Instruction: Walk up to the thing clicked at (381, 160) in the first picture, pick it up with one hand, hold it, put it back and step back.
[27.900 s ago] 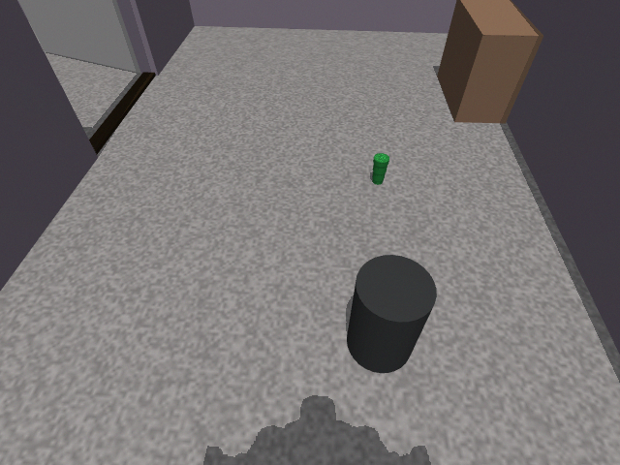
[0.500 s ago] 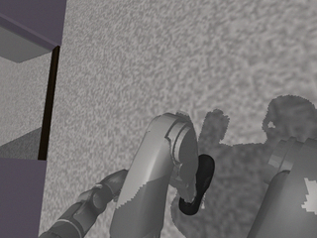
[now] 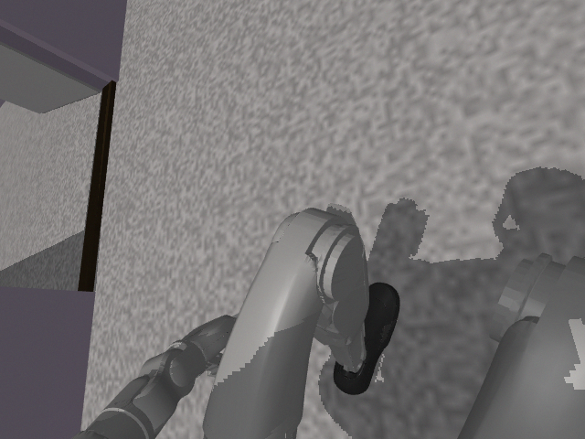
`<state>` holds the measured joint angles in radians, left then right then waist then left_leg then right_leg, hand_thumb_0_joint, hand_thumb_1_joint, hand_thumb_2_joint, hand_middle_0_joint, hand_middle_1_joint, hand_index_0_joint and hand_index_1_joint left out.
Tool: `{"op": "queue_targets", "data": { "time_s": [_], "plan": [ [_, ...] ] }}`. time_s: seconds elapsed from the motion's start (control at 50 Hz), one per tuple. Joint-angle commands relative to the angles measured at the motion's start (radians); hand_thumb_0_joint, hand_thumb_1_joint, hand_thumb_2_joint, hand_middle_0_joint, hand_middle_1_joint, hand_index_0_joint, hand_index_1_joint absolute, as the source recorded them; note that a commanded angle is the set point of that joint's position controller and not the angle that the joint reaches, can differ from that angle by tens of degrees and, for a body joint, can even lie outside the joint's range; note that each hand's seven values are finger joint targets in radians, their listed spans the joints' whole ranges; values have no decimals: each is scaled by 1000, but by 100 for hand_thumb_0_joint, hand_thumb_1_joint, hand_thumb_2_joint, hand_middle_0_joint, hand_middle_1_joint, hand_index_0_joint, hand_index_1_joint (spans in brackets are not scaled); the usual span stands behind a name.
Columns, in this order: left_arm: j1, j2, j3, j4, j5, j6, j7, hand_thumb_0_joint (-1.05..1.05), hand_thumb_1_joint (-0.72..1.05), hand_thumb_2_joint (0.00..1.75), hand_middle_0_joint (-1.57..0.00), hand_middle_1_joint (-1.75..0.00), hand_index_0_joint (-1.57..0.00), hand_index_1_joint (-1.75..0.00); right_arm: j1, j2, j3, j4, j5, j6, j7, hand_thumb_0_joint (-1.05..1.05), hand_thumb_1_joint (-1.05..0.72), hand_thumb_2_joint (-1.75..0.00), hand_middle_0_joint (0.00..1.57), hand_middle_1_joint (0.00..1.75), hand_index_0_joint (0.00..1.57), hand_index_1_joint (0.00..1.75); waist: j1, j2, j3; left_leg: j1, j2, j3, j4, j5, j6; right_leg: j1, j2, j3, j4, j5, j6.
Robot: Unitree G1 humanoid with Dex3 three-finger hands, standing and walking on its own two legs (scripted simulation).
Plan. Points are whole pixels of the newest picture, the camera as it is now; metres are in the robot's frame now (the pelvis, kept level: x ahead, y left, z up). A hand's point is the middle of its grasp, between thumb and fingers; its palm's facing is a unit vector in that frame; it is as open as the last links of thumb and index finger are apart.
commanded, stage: settle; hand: right
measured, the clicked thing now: out of the picture +0.43 -0.26 -0.21
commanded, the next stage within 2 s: lift in 1.72 s
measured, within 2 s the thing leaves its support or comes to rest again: leaves its support in 0.16 s
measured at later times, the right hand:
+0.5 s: hand out of the picture +0.41 -0.29 -0.08, palm faces +0.26 +0.96 -0.06, open 10.6 cm
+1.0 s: hand out of the picture +0.40 -0.28 +0.00, palm faces +0.24 +0.97 -0.08, open 10.6 cm
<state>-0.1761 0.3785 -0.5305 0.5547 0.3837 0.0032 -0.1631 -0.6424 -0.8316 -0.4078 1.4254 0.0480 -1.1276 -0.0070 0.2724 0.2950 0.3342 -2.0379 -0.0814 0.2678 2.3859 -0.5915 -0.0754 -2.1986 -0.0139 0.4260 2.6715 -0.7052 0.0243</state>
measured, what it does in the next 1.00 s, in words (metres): rises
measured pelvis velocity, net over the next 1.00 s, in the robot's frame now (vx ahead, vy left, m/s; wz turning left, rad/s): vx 0.03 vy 0.02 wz -0.16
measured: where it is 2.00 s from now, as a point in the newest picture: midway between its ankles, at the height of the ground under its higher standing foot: (430, 399)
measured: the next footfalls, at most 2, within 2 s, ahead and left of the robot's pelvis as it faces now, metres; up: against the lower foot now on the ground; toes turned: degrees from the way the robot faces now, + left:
none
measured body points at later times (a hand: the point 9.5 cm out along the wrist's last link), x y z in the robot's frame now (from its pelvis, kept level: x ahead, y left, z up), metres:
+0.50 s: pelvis +0.01 +0.01 +0.02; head +0.19 -0.17 +0.39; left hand +0.21 +0.24 -0.03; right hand +0.39 -0.34 -0.08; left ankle +0.15 +0.12 -0.25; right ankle +0.08 -0.12 -0.25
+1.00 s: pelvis +0.03 +0.02 +0.05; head +0.22 -0.09 +0.45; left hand +0.22 +0.25 -0.06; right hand +0.38 -0.33 +0.00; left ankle +0.15 +0.12 -0.25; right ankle +0.08 -0.12 -0.25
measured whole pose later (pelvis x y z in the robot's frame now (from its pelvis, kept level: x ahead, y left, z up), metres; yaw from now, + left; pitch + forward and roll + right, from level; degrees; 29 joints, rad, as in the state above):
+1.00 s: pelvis +0.03 +0.02 +0.05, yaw -9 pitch +29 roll +8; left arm 0.04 0.30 -0.14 0.64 0.10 0.05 -0.10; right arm -0.48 -0.46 -0.31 0.78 0.15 -0.63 0.19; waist 0.13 0.02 -0.04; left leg -2.14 0.01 0.10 2.32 -0.69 -0.02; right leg -2.23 -0.02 0.18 2.41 -0.70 0.04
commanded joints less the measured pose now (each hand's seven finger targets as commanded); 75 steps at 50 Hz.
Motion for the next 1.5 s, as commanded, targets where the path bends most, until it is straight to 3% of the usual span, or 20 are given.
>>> {"op": "queue_targets", "data": {
  "time_s": [0.0, 0.16, 0.2, 0.24, 0.32, 0.42, 0.44, 0.52, 0.62, 0.68, 0.72, 0.74, 0.78, 0.92, 1.04, 1.08, 1.16, 1.2, 1.32, 1.48],
  "plan": [
    [18, 363, 139, -7, -7, 10, 20, 0, 90, 91, -20, -30, -20, -30, -190, -132, -9, -186, 15, -68, 3, 0, -34, -128, 123, 136, 121, 139, 95, -609, -577, 251, -30, 104, -156, 157, 77, 390, -62, -131, -355, 104, 11],
    [65, 353, 194, -7, -31, 10, 16, 0, 90, 91, -20, -30, -20, -30, -255, -143, -15, -474, 27, -27, -5, 0, -28, -135, 133, 147, 131, 151, 65, -693, -720, 271, -22, 73, -162, 175, 88, 455, -58, -156, -381, 121, 12],
    [67, 340, 208, -20, -42, 6, 15, 0, 90, 91, -20, -30, -20, -30, -284, -83, 35, -548, 31, -3, -1, 0, -28, -135, 131, 146, 129, 150, 73, -696, -754, 269, -18, 61, -169, 185, 90, 468, -58, -165, -385, 128, 11],
    [84, 335, 227, -13, -54, 6, 16, 0, 89, 91, -20, -30, -20, -30, -272, -95, 15, -577, 30, 26, -3, 0, -25, -132, 132, 146, 130, 149, 53, -715, -774, 270, -16, 49, -171, 193, 93, 470, -54, -174, -396, 140, 11],
    [121, 305, 257, 10, -82, 12, 16, 0, 89, 90, -20, -30, -20, -30, -247, -10, 68, -570, 33, 97, 8, 0, -20, -131, 129, 145, 128, 147, 38, -673, -759, 256, -10, 29, -190, 174, 94, 401, -45, -197, -410, 110, 1],
    [161, 290, 320, 14, -123, 23, 17, 0, 89, 90, -20, -30, -20, -30, -167, 36, 80, -653, 31, 172, 42, 0, -14, -128, 133, 147, 132, 149, -24, -680, -785, 172, 1, 20, -193, 119, 103, 427, -40, -204, -467, 65, 2],
    [152, 288, 337, 2, -134, 22, 16, 0, 89, 90, -20, -30, -20, -30, -174, 70, 110, -677, 34, 187, 54, 0, -15, -130, 133, 147, 133, 149, -25, -672, -791, 152, 4, 16, -190, 108, 105, 423, -39, -205, -477, 51, 0],
    [207, 255, 366, 24, -175, 31, 18, 0, 89, 90, -20, -30, -20, -30, -134, 125, 105, -681, 65, 258, 83, 0, -15, -127, 132, 147, 132, 148, -47, -626, -811, 137, 10, -2, -204, 78, 107, 383, -26, -220, -499, 26, -10],
    [231, 222, 403, 26, -216, 37, 34, 0, 89, 90, -20, -30, -20, -30, -216, 116, 80, -809, 95, 302, 111, 0, -13, -127, 131, 146, 130, 148, -74, -591, -877, 152, 19, -42, -229, 49, 109, 355, -15, -251, -510, 5, -26],
    [227, 206, 426, 7, -235, 35, 45, 0, 90, 90, -20, -30, -20, -30, -167, 161, 102, -796, 100, 330, 133, 0, -12, -126, 131, 146, 131, 148, -83, -565, -898, 140, 25, -61, -254, 2, 111, 364, -14, -263, -537, -37, -31],
    [253, 197, 442, 23, -242, 36, 52, 0, 89, 90, -20, -30, -20, -30, -239, 111, 67, -913, 105, 329, 140, 0, -12, -125, 131, 144, 130, 146, -107, -603, -974, 152, 28, -77, -251, 15, 115, 404, -12, -277, -544, -11, -27],
    [250, 190, 443, 17, -247, 37, 55, 0, 90, 90, -20, -30, -20, -30, -177, 161, 102, -864, 106, 345, 151, 0, -10, -125, 131, 145, 131, 147, -103, -611, -977, 158, 32, -81, -252, 25, 116, 409, -10, -282, -552, 6, -26],
    [274, 179, 453, 25, -254, 35, 61, 0, 90, 90, -20, -30, -20, -30, -233, 136, 80, -951, 118, 351, 160, 0, -9, -121, 129, 142, 128, 144, -108, -597, -1022, 186, 33, -98, -263, 46, 116, 413, -8, -295, -545, 39, -30],
    [320, 158, 482, 39, -282, 34, 83, 0, 90, 90, -20, -30, -20, -30, -168, 151, 26, -921, 147, 392, 188, 0, -13, -121, 127, 140, 126, 142, -134, -542, -1075, 239, 44, -133, -288, 118, 112, 426, -6, -320, -551, 145, -37],
    [333, 134, 509, 40, -293, 26, 94, 0, 91, 91, -20, -30, -20, -30, -146, 181, 11, -899, 152, 417, 222, 0, -13, -123, 130, 142, 129, 144, -144, -444, -1104, 321, 50, -166, -332, 141, 97, 376, -5, -351, -535, 170, -51],
    [323, 130, 513, 20, -298, 23, 96, 0, 91, 91, -20, -30, -20, -30, -87, 236, 34, -826, 153, 436, 236, 0, -14, -124, 130, 143, 129, 145, -147, -421, -1097, 339, 53, -170, -344, 144, 95, 363, -4, -358, -540, 181, -54],
    [344, 130, 533, 26, -306, 24, 102, 0, 90, 90, -20, -30, -20, -30, -154, 190, -11, -937, 149, 443, 232, 0, -17, -126, 133, 144, 132, 147, -179, -464, -1165, 338, 54, -164, -343, 154, 104, 439, -5, -363, -575, 208, -45],
    [340, 132, 539, 24, -312, 23, 105, 0, 90, 90, -20, -30, -20, -30, -114, 243, 16, -904, 153, 455, 237, 0, -18, -127, 135, 147, 135, 149, -172, -462, -1148, 314, 55, -160, -342, 170, 108, 458, -5, -358, -588, 234, -44],
    [336, 112, 552, 35, -309, 10, 116, 0, 90, 91, -20, -30, -20, -30, -205, 200, -8, -1002, 142, 444, 226, 0, -18, -129, 136, 147, 135, 149, -171, -473, -1138, 314, 57, -182, -374, 118, 106, 452, -6, -371, -605, 172, -49],
    [332, 108, 557, 42, -312, -11, 121, 0, 90, 90, -20, -30, -20, -30, -169, 260, 34, -915, 142, 454, 228, 0, -12, -130, 133, 147, 133, 149, -161, -459, -1105, 288, 60, -183, -401, 64, 110, 470, -3, -372, -644, 123, -47]
  ]
}}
